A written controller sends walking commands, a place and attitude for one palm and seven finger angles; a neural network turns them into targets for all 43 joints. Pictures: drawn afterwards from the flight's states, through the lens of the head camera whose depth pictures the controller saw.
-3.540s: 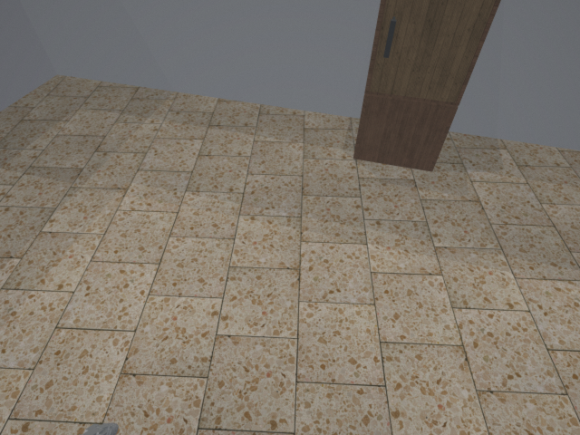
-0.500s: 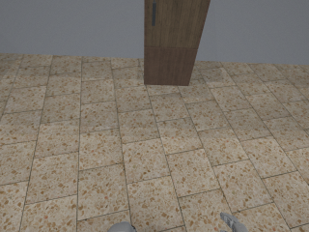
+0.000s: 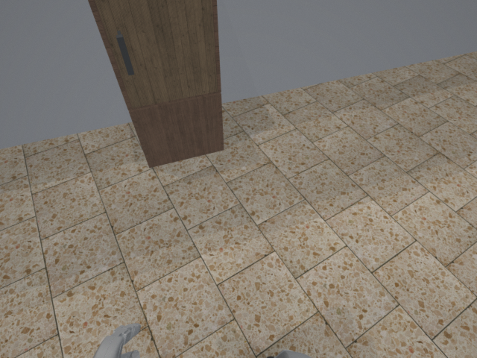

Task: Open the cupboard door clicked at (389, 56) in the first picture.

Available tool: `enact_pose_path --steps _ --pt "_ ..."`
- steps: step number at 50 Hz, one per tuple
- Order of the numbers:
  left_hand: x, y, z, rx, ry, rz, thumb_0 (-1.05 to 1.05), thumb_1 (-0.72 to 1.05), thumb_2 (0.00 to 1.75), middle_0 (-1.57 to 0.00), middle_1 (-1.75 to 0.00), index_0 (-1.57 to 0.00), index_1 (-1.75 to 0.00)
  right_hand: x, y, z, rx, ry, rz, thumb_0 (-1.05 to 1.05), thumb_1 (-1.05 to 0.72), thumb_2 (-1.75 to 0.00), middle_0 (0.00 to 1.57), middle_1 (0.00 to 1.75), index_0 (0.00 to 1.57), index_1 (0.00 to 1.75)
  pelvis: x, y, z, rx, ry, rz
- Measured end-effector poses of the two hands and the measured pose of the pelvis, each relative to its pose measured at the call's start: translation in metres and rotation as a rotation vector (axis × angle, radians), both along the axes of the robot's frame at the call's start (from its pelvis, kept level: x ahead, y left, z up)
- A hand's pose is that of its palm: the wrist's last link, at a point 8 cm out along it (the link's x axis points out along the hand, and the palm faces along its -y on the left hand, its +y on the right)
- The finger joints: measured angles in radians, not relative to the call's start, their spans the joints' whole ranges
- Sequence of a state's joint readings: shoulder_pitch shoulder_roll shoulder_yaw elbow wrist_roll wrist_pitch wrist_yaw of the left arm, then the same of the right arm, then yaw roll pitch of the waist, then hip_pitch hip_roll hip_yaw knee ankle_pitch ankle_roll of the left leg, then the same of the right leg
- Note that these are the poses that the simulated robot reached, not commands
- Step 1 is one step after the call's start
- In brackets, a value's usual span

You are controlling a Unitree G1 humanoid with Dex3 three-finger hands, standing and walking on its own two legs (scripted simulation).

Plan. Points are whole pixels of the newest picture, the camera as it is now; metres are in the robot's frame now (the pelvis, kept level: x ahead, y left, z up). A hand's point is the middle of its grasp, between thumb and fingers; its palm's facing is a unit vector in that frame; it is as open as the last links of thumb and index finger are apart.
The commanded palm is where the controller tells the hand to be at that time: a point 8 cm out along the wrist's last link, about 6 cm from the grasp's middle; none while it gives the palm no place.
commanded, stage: walk to a spot facing it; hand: left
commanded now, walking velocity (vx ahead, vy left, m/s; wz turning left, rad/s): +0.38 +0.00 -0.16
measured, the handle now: (125, 53) +1.10 +0.41 -0.07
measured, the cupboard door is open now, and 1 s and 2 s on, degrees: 0 0 0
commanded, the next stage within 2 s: turn to face it in 0.58 s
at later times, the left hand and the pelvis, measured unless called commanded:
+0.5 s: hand (126, 316) +0.23 +0.23 -0.17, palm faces -0.05 -0.99 -0.15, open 7.3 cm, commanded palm none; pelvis +0.22 +0.05 +0.02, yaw -7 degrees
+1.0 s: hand (196, 192) +0.53 +0.11 -0.15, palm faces -0.17 -0.97 -0.18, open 7.3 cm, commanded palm none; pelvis +0.38 -0.02 +0.01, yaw -7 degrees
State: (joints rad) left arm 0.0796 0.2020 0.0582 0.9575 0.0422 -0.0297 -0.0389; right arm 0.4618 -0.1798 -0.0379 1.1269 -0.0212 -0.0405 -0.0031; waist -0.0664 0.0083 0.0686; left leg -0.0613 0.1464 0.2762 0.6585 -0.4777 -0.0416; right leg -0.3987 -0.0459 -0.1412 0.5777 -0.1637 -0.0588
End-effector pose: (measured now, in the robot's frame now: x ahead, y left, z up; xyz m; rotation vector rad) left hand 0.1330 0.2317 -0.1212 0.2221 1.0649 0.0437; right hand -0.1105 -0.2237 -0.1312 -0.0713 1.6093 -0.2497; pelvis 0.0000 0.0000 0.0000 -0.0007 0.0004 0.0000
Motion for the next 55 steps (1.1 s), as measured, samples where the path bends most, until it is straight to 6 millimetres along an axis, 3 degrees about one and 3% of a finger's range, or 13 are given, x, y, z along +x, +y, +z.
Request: enact_pose_path --steps 3,6,10,13,17,19,23,30,37,42,45,49,55 --pt "0.015 -0.01 -0.002 -0.014 0.0 0.019 0.0 0.91 0.9 -0.2 -0.3 -0.2 -0.3 0.035 0.0 -0.003 0.018 -0.004 -0.003 0.01 -0.91 -0.9 0.19 0.3 0.2 0.29 0.024 -0.005 0.001 -0.01 -0.013 -0.007" --pt "0.011 -0.013 -0.002 -0.017 0.068 0.048 0.0 0.91 0.9 -0.2 -0.3 -0.2 -0.3 0.096 -0.001 -0.001 0.014 -0.098 0.016 0.01 -0.91 -0.9 0.19 0.3 0.2 0.29 0.049 -0.005 0.009 -0.018 -0.013 -0.017" --pt "0.007 0.006 -0.001 0.015 0.152 0.092 -0.01 0.95 0.9 -0.2 -0.3 -0.2 -0.3 0.187 0.002 0.005 0.003 -0.261 0.051 0.01 -0.91 -0.9 0.19 0.3 0.2 0.29 0.083 0.0 0.015 -0.027 -0.004 -0.026" --pt "0.006 0.02 -0.007 0.008 0.22 0.113 -0.01 0.94 0.9 -0.2 -0.3 -0.2 -0.3 0.244 -0.004 0.012 -0.039 -0.335 0.085 0.02 -0.94 -0.9 0.2 0.3 0.2 0.29 0.11 0.01 0.014 -0.036 -0.006 -0.031" --pt "0.011 0.038 -0.025 -0.018 0.307 0.141 0.0 0.93 0.9 -0.2 -0.3 -0.2 -0.3 0.313 0.0 0.018 -0.092 -0.426 0.128 0.02 -0.94 -0.9 0.19 0.3 0.2 0.29 0.153 0.029 0.005 -0.051 -0.016 -0.048" --pt "0.021 0.046 -0.032 -0.026 0.352 0.137 0.0 0.92 0.9 -0.2 -0.3 -0.2 -0.3 0.336 0.006 0.02 -0.117 -0.463 0.131 0.01 -0.93 -0.9 0.19 0.3 0.2 0.29 0.172 0.037 0.001 -0.035 -0.023 -0.068" --pt "0.065 0.052 -0.024 -0.028 0.367 0.097 0.01 0.92 0.9 -0.2 -0.3 -0.2 -0.3 0.351 0.021 0.027 -0.121 -0.453 0.089 0.01 -0.92 -0.9 0.19 0.3 0.2 0.29 0.205 0.045 0.01 -0.028 -0.026 -0.101" --pt "0.178 0.041 -0.005 -0.035 0.264 0.022 0.01 0.92 0.9 -0.2 -0.3 -0.2 -0.3 0.335 0.05 0.022 -0.054 -0.286 -0.04 0.01 -0.92 -0.9 0.2 0.3 0.2 0.29 0.261 0.044 0.024 -0.017 -0.011 -0.167" --pt "0.304 -0.004 -0.002 -0.008 0.179 -0.126 0.01 0.92 0.9 -0.2 -0.3 -0.2 -0.3 0.319 0.062 0.007 0.019 -0.123 -0.206 0.01 -0.91 -0.9 0.2 0.3 0.2 0.3 0.314 0.02 0.016 -0.001 -0.01 -0.232" --pt "0.381 -0.048 -0.01 0.018 0.046 -0.18 0.0 0.91 0.9 -0.2 -0.3 -0.2 -0.3 0.323 0.05 -0.016 0.083 -0.008 -0.257 0.01 -0.9 -0.9 0.2 0.3 0.2 0.29 0.355 -0.013 -0.006 0.015 -0.015 -0.215" --pt "0.397 -0.064 -0.006 0.003 0.007 -0.161 0.0 0.91 0.9 -0.2 -0.3 -0.2 -0.3 0.349 0.032 -0.021 0.083 -0.005 -0.227 0.01 -0.9 -0.9 0.2 0.3 0.2 0.29 0.366 -0.021 -0.005 0.0 -0.026 -0.182" --pt "0.395 -0.07 0.0 -0.015 0.012 -0.108 0.0 0.91 0.9 -0.2 -0.3 -0.2 -0.3 0.406 0.003 -0.017 0.046 -0.101 -0.15 0.01 -0.91 -0.9 0.19 0.3 0.2 0.29 0.376 -0.024 0.004 -0.005 -0.026 -0.137" --pt "0.385 -0.05 -0.001 -0.032 0.011 0.004 -0.01 0.92 0.9 -0.2 -0.3 -0.2 -0.3 0.494 -0.027 0.0 -0.026 -0.274 -0.003 0.0 -0.91 -0.9 0.19 0.3 0.19 0.29 0.384 -0.019 0.007 -0.017 -0.019 -0.055"
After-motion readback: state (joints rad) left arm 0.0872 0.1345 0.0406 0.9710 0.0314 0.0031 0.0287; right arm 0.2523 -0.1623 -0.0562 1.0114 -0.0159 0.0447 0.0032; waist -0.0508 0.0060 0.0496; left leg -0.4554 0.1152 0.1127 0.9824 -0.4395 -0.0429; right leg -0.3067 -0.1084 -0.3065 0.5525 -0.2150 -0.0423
